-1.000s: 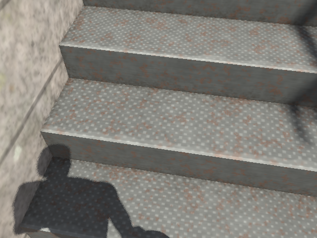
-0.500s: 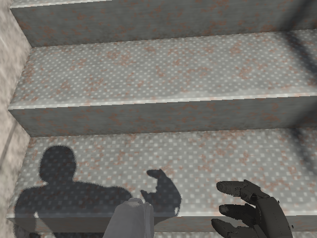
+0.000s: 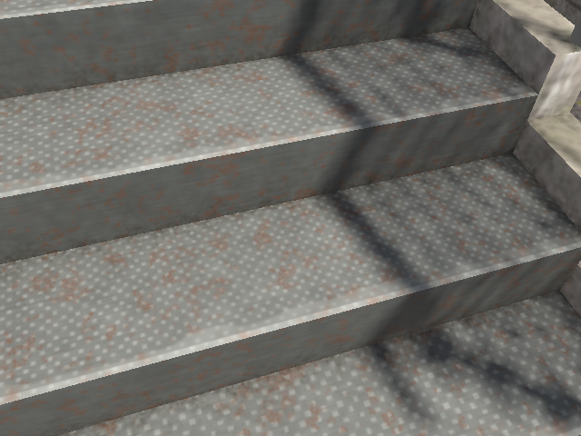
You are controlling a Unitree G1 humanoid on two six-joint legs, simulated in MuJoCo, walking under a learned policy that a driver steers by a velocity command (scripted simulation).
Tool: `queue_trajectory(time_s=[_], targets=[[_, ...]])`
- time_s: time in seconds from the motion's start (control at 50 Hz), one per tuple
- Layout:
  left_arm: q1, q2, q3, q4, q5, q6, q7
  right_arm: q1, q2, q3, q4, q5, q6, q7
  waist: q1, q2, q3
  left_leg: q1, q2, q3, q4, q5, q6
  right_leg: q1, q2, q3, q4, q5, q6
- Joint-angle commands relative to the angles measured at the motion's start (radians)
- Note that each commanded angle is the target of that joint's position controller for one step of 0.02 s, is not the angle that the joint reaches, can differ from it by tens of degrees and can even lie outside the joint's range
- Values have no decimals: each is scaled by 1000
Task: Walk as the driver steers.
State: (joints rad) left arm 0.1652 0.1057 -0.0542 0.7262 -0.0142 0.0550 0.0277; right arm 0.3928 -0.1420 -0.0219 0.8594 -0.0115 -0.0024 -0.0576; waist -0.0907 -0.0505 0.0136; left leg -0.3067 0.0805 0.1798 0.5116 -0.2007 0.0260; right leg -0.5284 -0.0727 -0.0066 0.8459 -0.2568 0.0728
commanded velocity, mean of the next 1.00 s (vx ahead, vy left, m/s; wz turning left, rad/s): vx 0.22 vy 0.00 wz -0.03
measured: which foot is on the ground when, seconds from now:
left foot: down 0.00-0.06, up 0.08-0.30, down 0.32-0.64, up 0.66-0.96, down 0.98-1.00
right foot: up 0.00-0.02, down 0.04-0.98, up 1.00-1.00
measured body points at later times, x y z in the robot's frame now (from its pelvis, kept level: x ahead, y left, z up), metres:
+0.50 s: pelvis +0.07 -0.01 +0.01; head +0.06 +0.01 +0.46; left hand +0.12 +0.22 -0.15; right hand +0.09 -0.25 -0.14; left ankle +0.03 +0.11 -0.73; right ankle +0.06 -0.13 -0.73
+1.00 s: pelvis +0.25 +0.04 +0.04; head +0.27 +0.04 +0.49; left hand +0.17 +0.24 -0.11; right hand +0.51 -0.10 -0.01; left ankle +0.34 +0.14 -0.57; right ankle +0.09 -0.12 -0.69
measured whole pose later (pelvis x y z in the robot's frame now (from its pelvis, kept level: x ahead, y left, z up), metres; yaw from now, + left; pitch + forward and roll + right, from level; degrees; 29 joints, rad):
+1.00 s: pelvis +0.25 +0.04 +0.04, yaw +2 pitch +3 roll +2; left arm 0.49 0.12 -0.02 1.09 -0.02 -0.05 0.02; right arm -0.03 -0.08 0.11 0.62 -0.01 -0.07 0.03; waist -0.02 -0.04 -0.04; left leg -0.86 0.00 0.11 1.31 -0.57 0.09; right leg 0.03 -0.11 -0.01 0.35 -0.07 -0.04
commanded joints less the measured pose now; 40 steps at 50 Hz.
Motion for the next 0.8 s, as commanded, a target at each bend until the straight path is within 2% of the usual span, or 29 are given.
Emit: queue_trajectory(time_s=[0.02,0.04,0.06,0.08,0.1,0.12,0.14,0.18,0.22,0.26,0.3,0.32,0.34,0.36,0.38,0.42,0.46,0.52,0.56,0.58,0.6,0.62,0.64,0.66,0.68,0.7,0.72,0.76,0.8], targets=[[77,160,83,7,-2,11,15,-90,-133,-34,-48,-5,-3,-1,76,188,19,-92,152,-175,-178,-367,110,306,47,-45,-353,-21,-65],[69,185,93,10,5,10,14,-44,-110,-32,-18,-12,2,3,63,128,51,-95,111,-148,-67,-333,70,324,25,16,-459,21,-76],[62,228,100,-8,10,3,14,-3,-75,-25,2,-17,3,8,36,-38,17,-194,44,-90,191,-333,9,409,-84,162,-434,343,-96],[104,185,88,-2,47,-2,12,56,-34,-14,-5,1,11,-10,52,-245,-89,-190,-14,-116,282,-341,-31,311,-208,328,-555,33,-271],[99,147,88,-10,43,-19,0,5,-83,-28,-6,16,17,-28,97,-206,-57,-175,-11,-182,537,-347,-71,208,-253,485,-656,-144,-376],[53,109,74,8,45,-32,-1,-6,-108,-44,2,27,28,-30,73,-178,-22,-212,-9,-234,761,-353,-99,152,-255,457,-653,-118,-390],[-14,103,69,-9,48,-44,1,-10,-82,-42,9,27,32,-35,44,-119,-9,-237,-5,-268,808,-333,-105,151,-214,360,-618,-20,-359],[-51,72,57,-9,35,-56,7,10,-85,-50,27,19,30,-36,28,-78,-23,-240,-9,-281,802,-280,-123,207,-158,247,-544,242,-310],[-21,86,59,8,9,-50,37,-41,-49,-28,-3,4,6,-13,22,-38,-47,-202,-7,-235,417,-286,-110,312,-87,149,-501,349,-262],[32,122,71,19,6,-31,47,-50,-15,-11,34,17,-4,11,52,-78,-54,-52,-54,-158,20,-254,-93,371,-67,119,-468,439,-245],[137,116,76,69,-14,-41,26,2,-64,-10,88,-4,3,32,70,-41,-70,107,-36,-189,-210,107,-60,369,-70,123,-455,442,-211],[165,112,80,86,-11,-54,12,-1,-122,-15,83,-17,8,35,87,49,-91,205,32,-256,-180,368,-44,312,-27,82,-415,295,-168],[221,90,84,106,7,-54,9,-72,-155,-18,88,-11,12,37,152,202,-58,87,12,-236,-100,226,14,344,19,49,-522,101,-119],[159,149,93,118,23,-49,10,-82,-112,-11,84,3,7,41,96,134,-13,40,3,-246,-123,107,42,368,28,35,-519,95,-93],[125,157,100,123,17,-45,12,-69,-107,-8,107,-2,2,38,82,113,-9,46,2,-251,-158,3,54,369,43,14,-500,67,-88],[101,154,102,118,-6,-33,25,-73,-169,-30,123,-4,-5,27,79,135,14,26,-8,-275,-197,-260,92,327,77,-25,-426,-114,-114],[85,141,101,117,-16,-38,22,-56,-188,-39,124,12,-11,17,57,164,58,46,55,-378,-259,-443,148,195,96,-42,-356,-177,-126],[103,119,100,126,-3,-68,9,-20,-195,-45,136,16,-22,13,54,210,80,78,164,-523,-303,-473,211,117,91,-40,-246,-125,-141],[145,115,99,143,-5,-82,2,-76,-188,-42,119,16,-27,15,91,181,101,11,146,-477,-267,-393,203,196,86,-39,-332,-127,-168],[194,127,107,161,-5,-88,6,-130,-183,-37,102,38,-24,19,127,173,111,-69,105,-413,-217,-316,181,310,87,-37,-438,-123,-186],[265,164,119,188,0,-90,5,-187,-152,-26,86,46,-35,21,163,100,96,-150,46,-314,-117,-192,147,420,58,26,-466,-92,-210],[344,239,143,209,-2,-93,5,-207,-117,-12,76,38,-53,24,181,-69,57,-279,-66,-163,123,-12,98,574,-37,202,-525,-29,-264],[485,284,164,244,-8,-87,0,-188,-117,-3,86,27,-75,34,231,-197,-28,-432,-104,-117,423,-14,64,749,-186,459,-614,-12,-372],[584,244,151,263,21,-94,2,-195,-121,-6,92,43,-93,52,257,-184,-68,-559,-146,-161,857,-269,21,823,-305,642,-694,36,-464],[524,215,131,269,48,-101,2,-201,-108,-7,91,63,-97,71,214,-101,-7,-758,-123,-240,1264,-335,28,830,-340,589,-665,92,-484],[467,182,113,267,59,-109,-5,-257,-49,14,48,78,-102,82,194,-91,44,-943,-108,-318,1557,-350,43,837,-334,497,-650,183,-447],[452,144,93,286,54,-112,-16,-304,-14,33,-5,85,-104,85,179,-55,67,-1081,-91,-333,1748,-370,59,848,-314,392,-623,264,-393],[443,59,52,323,53,-96,-29,-336,38,67,-97,71,-100,98,137,21,70,-1227,-78,-347,1953,-406,82,801,-271,267,-598,244,-305],[392,70,39,327,29,-77,-26,-328,83,104,-157,69,-77,107,102,19,120,-1308,-66,-332,2016,-441,79,638,-271,202,-649,81,-260]])
Keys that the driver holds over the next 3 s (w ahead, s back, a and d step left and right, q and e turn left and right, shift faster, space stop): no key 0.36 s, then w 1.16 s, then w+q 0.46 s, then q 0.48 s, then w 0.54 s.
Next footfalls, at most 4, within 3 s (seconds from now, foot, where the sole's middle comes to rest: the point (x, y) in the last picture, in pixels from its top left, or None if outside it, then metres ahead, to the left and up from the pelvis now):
0.04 right None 0.10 -0.13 -0.77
0.32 left None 0.07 0.11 -0.77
0.98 left None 0.38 0.15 -0.60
1.54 right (303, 254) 0.75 -0.08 -0.42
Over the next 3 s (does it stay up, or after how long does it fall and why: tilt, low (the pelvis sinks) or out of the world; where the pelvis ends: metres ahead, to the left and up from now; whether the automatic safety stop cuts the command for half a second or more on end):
stays up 1.24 0.13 0.68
